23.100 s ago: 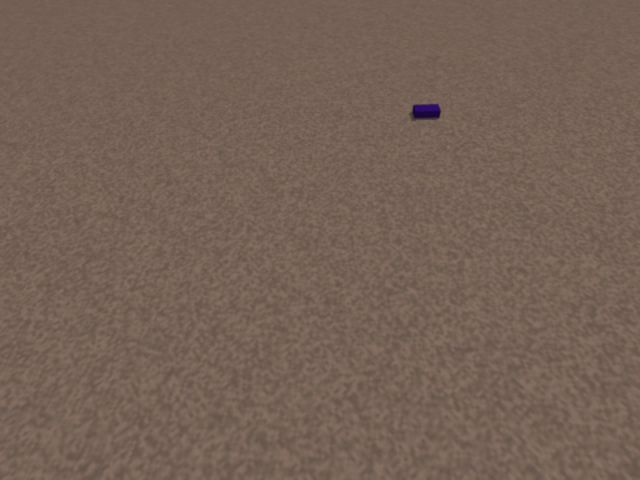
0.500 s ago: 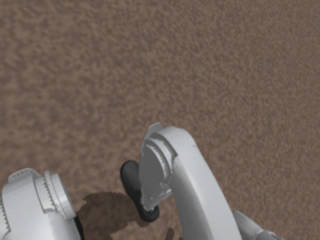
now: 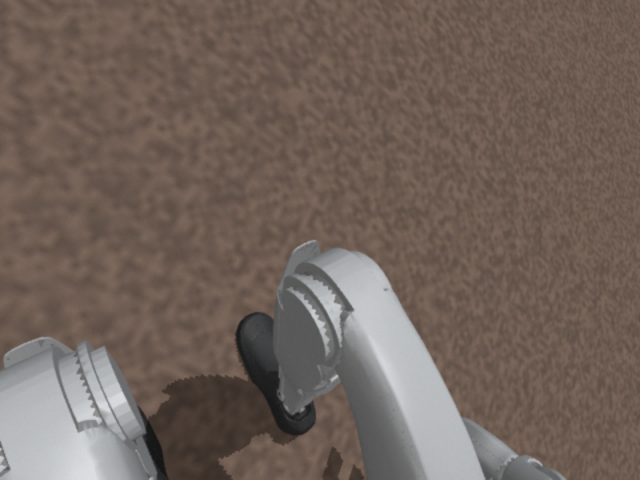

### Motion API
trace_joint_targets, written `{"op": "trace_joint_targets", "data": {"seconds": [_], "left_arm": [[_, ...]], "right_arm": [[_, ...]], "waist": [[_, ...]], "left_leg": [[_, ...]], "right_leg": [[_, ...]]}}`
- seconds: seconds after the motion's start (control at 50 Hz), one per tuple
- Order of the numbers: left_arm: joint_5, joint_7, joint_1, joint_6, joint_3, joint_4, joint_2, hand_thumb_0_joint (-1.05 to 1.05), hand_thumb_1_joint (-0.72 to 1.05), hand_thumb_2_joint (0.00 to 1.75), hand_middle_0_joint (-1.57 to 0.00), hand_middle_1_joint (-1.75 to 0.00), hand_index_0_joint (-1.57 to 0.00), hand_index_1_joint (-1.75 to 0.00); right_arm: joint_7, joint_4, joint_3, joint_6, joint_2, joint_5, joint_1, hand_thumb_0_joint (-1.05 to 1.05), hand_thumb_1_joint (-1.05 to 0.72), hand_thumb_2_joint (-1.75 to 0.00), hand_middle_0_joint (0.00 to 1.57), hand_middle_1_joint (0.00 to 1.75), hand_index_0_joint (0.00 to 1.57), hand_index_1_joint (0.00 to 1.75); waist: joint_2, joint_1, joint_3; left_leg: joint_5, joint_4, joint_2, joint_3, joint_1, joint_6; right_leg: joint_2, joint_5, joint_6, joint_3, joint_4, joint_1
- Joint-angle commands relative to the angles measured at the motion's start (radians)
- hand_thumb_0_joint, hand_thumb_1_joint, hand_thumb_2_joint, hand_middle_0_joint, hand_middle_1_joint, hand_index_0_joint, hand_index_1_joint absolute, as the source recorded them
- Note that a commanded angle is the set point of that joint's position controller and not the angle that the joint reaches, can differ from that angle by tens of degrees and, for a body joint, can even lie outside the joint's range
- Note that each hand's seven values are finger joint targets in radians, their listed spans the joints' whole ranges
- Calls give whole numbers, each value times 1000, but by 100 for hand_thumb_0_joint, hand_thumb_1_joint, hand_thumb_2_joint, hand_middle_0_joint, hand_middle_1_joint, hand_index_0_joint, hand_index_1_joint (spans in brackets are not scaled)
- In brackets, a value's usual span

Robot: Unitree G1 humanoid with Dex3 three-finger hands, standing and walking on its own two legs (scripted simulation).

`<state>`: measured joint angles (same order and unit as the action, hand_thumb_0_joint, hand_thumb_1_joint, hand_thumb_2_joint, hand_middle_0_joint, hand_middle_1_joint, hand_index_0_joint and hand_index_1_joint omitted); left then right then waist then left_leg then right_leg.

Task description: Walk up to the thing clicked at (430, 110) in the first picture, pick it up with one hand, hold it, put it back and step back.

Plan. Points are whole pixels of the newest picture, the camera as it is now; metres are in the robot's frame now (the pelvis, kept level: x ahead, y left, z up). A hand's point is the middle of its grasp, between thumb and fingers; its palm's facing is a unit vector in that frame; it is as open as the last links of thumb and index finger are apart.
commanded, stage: close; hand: left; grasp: from above
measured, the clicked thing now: out of the picture +0.44 +0.33 -0.28
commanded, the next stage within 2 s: settle in 1.04 s
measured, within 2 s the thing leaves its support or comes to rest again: leaves its support in 1.38 s
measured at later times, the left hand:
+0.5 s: hand out of the picture +0.43 +0.33 -0.26, palm faces -0.44 -0.11 -0.89, open 10.4 cm
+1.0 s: hand out of the picture +0.43 +0.33 -0.26, palm faces -0.45 -0.12 -0.89, open 10.2 cm
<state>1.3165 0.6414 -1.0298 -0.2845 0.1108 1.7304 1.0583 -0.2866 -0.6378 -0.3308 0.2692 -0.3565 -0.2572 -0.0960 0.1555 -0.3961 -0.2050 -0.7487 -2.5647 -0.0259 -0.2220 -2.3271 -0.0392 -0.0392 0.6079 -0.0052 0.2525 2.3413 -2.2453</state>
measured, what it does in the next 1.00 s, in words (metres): stands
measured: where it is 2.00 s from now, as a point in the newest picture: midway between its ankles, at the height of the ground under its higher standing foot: (221, 439)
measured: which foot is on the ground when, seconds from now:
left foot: down 0.00-1.00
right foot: down 0.00-1.00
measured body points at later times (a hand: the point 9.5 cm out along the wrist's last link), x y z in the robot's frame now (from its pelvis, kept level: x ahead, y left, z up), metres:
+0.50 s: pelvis +0.00 +0.00 +0.00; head +0.27 +0.14 +0.32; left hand +0.45 +0.33 -0.21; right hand +0.07 -0.25 -0.04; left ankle +0.06 +0.11 -0.27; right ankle +0.12 -0.10 -0.27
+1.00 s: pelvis +0.00 +0.00 +0.01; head +0.28 +0.13 +0.32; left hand +0.45 +0.33 -0.21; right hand +0.06 -0.25 -0.04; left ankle +0.06 +0.11 -0.27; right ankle +0.12 -0.10 -0.27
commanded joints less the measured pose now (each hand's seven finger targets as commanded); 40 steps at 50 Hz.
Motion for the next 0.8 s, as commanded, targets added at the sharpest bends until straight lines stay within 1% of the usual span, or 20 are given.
{"op": "trace_joint_targets", "data": {"seconds": [0.0, 0.02, 0.04, 0.06, 0.08, 0.14, 0.18, 0.2, 0.22, 0.24, 0.28, 0.34, 0.4, 0.42, 0.48, 0.52, 0.54, 0.64, 0.7, 0.78], "left_arm": [[-12, 41, -218, -8, 8, -107, 223, 0, 6, 68, -46, -81, -49, -78], [-9, 42, -207, -8, 0, -89, 213, 0, 7, 66, -46, -81, -50, -78], [-14, 44, -220, -11, -4, -109, 215, 0, 7, 66, -46, -82, -50, -78], [-9, 49, -228, -12, 0, -113, 221, 0, 8, 66, -46, -81, -50, -77], [-4, 49, -217, -11, -10, -89, 199, 0, 10, 63, -48, -80, -52, -75], [3, 54, -222, -11, -19, -97, 203, 0, 14, 61, -51, -78, -55, -73], [7, 59, -231, -7, -23, -102, 205, 0, 17, 61, -53, -78, -58, -73], [9, 67, -232, -5, -14, -95, 215, 0, 18, 63, -54, -78, -58, -74], [13, 68, -228, -2, -23, -96, 200, 0, 20, 63, -56, -77, -60, -73], [5, 67, -208, 4, -40, -64, 177, 0, 22, 63, -58, -76, -62, -72], [3, 70, -218, 10, -48, -77, 179, 0, 25, 60, -60, -75, -64, -70], [-1, 71, -222, 22, -25, -79, 212, 0, 29, 61, -64, -73, -68, -69], [-17, 65, -221, 25, -37, -62, 179, 0, 33, 61, -67, -73, -70, -69], [-22, 68, -236, 24, -28, -66, 187, 0, 33, 62, -67, -73, -71, -70], [-23, 58, -231, 29, -27, -63, 192, 0, 37, 60, -71, -71, -75, -67], [-23, 58, -237, 29, -12, -75, 220, 0, 38, 57, -72, -70, -75, -66], [-29, 55, -237, 33, -20, -68, 211, 0, 39, 58, -73, -69, -76, -65], [-26, 52, -235, 24, 0, -73, 231, 0, 42, 56, -74, -68, -78, -64], [-26, 46, -211, 25, -9, -54, 222, 0, 46, 62, -78, -71, -81, -67], [-28, 37, -227, 14, -10, -74, 217, 0, 49, 60, -80, -69, -83, -66]], "right_arm": [[14, -23, 106, 0, -340, 10, -199, 0, -89, -90, 20, 30, 20, 30], [14, -16, 102, 0, -341, 9, -197, 0, -90, -90, 20, 30, 20, 30], [17, -18, 104, 2, -343, 12, -185, 0, -89, -90, 20, 30, 20, 30], [16, -21, 105, 1, -344, 11, -188, 0, -89, -90, 20, 30, 20, 30], [15, -16, 105, 3, -343, 8, -185, 0, -89, -90, 20, 30, 20, 30], [13, -19, 106, 10, -349, 9, -168, 0, -89, -90, 20, 30, 20, 30], [13, -13, 105, 14, -351, 10, -169, 0, -89, -90, 20, 30, 20, 30], [15, -17, 107, 12, -355, 7, -177, 0, -89, -90, 20, 30, 20, 30], [11, -15, 104, 16, -349, 5, -172, 0, -89, -90, 20, 30, 20, 30], [13, -15, 101, 17, -346, 5, -160, 0, -89, -90, 20, 30, 20, 30], [16, -10, 106, 23, -356, 4, -168, 0, -89, -90, 20, 30, 20, 30], [16, -19, 109, 26, -358, 10, -175, 0, -90, -90, 20, 30, 20, 30], [7, -14, 99, 31, -358, 8, -171, 0, -90, -90, 20, 30, 20, 30], [8, -17, 105, 31, -362, 12, -170, 0, -90, -90, 20, 30, 20, 30], [7, 0, 100, 33, -360, 12, -182, 0, -90, -90, 20, 30, 20, 30], [7, -6, 103, 30, -364, 12, -178, 0, -90, -90, 20, 30, 20, 30], [9, -5, 100, 31, -361, 16, -166, 0, -90, -90, 20, 30, 20, 30], [13, -2, 106, 21, -364, 17, -185, 0, -90, -90, 20, 30, 20, 30], [16, 6, 99, 17, -355, 14, -186, 0, -90, -90, 20, 30, 20, 30], [13, 0, 95, 18, -352, 13, -193, 0, -90, -90, 20, 30, 20, 30]], "waist": [[-558, -42, 659], [-553, -51, 649], [-558, -43, 652], [-573, -42, 649], [-561, -48, 623], [-570, -44, 601], [-566, -49, 591], [-571, -48, 614], [-564, -45, 611], [-533, -57, 596], [-526, -60, 598], [-541, -47, 609], [-531, -61, 598], [-533, -58, 598], [-526, -63, 603], [-543, -51, 615], [-526, -53, 594], [-539, -47, 624], [-496, -54, 614], [-523, -54, 614]], "left_leg": [[282, 288, -24, 21, 476, 34], [277, 286, -22, 23, 469, 32], [272, 287, -24, 18, 480, 34], [271, 299, -25, 11, 484, 38], [256, 297, -25, 9, 475, 37], [239, 312, -28, -2, 483, 44], [221, 307, -25, 7, 472, 40], [229, 314, -26, 12, 478, 40], [240, 304, -25, 11, 478, 39], [217, 298, -22, 23, 451, 33], [212, 290, -19, 36, 440, 27], [227, 301, -23, 24, 459, 33], [245, 303, -28, 5, 471, 38], [239, 310, -28, 2, 462, 38], [239, 302, -26, 14, 473, 34], [239, 310, -26, 14, 474, 35], [215, 308, -24, 15, 454, 33], [234, 304, -21, 27, 449, 29], [227, 292, -20, 36, 432, 22], [256, 296, -25, 18, 467, 30]], "right_leg": [[-53, -236, 26, 28, -166, 391], [-58, -238, 26, 31, -166, 392], [-54, -230, 25, 32, -166, 381], [-53, -225, 28, 34, -165, 373], [-52, -216, 26, 37, -160, 351], [-49, -191, 27, 41, -153, 319], [-49, -185, 26, 36, -160, 325], [-55, -194, 28, 34, -172, 353], [-49, -202, 25, 33, -161, 342], [-56, -192, 24, 31, -177, 359], [-56, -195, 22, 24, -195, 377], [-51, -197, 24, 26, -183, 358], [-46, -214, 20, 33, -168, 350], [-48, -203, 22, 36, -171, 341], [-47, -213, 20, 28, -175, 364], [-47, -203, 23, 27, -181, 367], [-46, -189, 22, 25, -182, 361], [-50, -206, 23, 21, -195, 387], [-55, -208, 21, 16, -202, 410], [-48, -214, 20, 28, -185, 377]]}}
